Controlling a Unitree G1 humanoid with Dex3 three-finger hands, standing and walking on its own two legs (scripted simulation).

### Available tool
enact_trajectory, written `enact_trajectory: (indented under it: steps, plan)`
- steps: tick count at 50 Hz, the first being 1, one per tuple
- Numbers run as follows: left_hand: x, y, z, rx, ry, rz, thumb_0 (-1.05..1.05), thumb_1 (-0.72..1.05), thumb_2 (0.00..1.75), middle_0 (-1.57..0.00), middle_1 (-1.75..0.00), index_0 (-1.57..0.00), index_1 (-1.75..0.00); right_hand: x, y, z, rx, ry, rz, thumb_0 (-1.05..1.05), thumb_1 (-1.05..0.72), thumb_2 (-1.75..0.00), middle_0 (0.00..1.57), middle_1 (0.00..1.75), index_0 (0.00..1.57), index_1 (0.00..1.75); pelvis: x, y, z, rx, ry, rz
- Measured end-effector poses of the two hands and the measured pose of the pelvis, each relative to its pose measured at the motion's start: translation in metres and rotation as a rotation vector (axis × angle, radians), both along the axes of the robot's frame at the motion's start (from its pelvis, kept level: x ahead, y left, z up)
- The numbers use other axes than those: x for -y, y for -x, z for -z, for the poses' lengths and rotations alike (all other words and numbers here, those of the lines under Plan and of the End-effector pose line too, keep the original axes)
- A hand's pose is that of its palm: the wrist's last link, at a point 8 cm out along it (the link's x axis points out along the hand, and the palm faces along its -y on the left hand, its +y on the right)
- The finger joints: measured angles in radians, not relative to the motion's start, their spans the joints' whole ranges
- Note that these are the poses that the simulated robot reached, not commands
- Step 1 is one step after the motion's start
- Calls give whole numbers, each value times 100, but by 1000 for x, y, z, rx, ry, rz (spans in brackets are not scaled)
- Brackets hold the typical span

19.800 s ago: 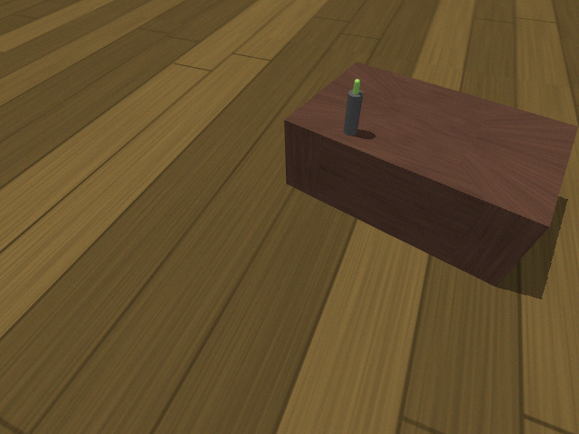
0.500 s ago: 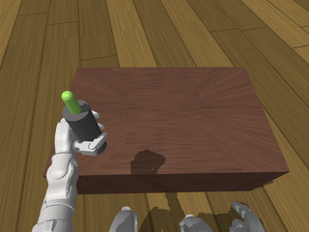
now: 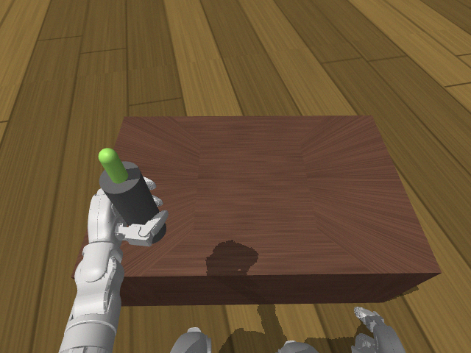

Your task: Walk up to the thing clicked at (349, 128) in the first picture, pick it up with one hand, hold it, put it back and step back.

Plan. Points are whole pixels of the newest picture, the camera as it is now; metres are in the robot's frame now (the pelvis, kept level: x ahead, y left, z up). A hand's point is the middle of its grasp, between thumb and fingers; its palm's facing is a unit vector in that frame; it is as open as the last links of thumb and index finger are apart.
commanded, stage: hold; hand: left
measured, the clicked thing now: (133, 199) +0.34 +0.18 +0.09
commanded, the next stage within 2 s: none
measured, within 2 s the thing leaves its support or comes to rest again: neither
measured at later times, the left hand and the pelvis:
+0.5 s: hand (143, 214) +0.32 +0.17 +0.06, palm faces +0.06 -1.00 +0.01, open 8.2 cm; pelvis +0.00 +0.00 +0.01, yaw +0 degrees
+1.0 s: hand (142, 217) +0.32 +0.16 +0.07, palm faces +0.05 -1.00 +0.02, open 8.2 cm; pelvis -0.01 +0.00 +0.01, yaw +0 degrees
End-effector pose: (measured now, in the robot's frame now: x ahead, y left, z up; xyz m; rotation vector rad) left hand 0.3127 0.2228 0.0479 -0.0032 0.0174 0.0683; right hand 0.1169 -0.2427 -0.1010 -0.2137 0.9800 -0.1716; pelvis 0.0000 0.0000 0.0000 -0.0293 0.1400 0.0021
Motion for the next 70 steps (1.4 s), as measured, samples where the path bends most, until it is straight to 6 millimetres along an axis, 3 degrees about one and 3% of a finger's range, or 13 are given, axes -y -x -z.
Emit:
enact_trajectory:
  steps: [31, 70]
  plan:
    - [6, 15, -16, 17, 4, 11, -1, -20, 116, -79, -118, -82, -118, -1, -10, -15, 57, -6, -18, 1, -91, -90, 20, 30, 20, 30, 2, 2, -10, 48, -8, -3]
    - [5, 20, -16, 11, 9, 11, -1, -20, 116, -78, -119, -81, -119, 1, -8, -18, 66, 0, -21, 1, -91, -90, 20, 30, 20, 30, 4, 4, -13, 58, -11, -6]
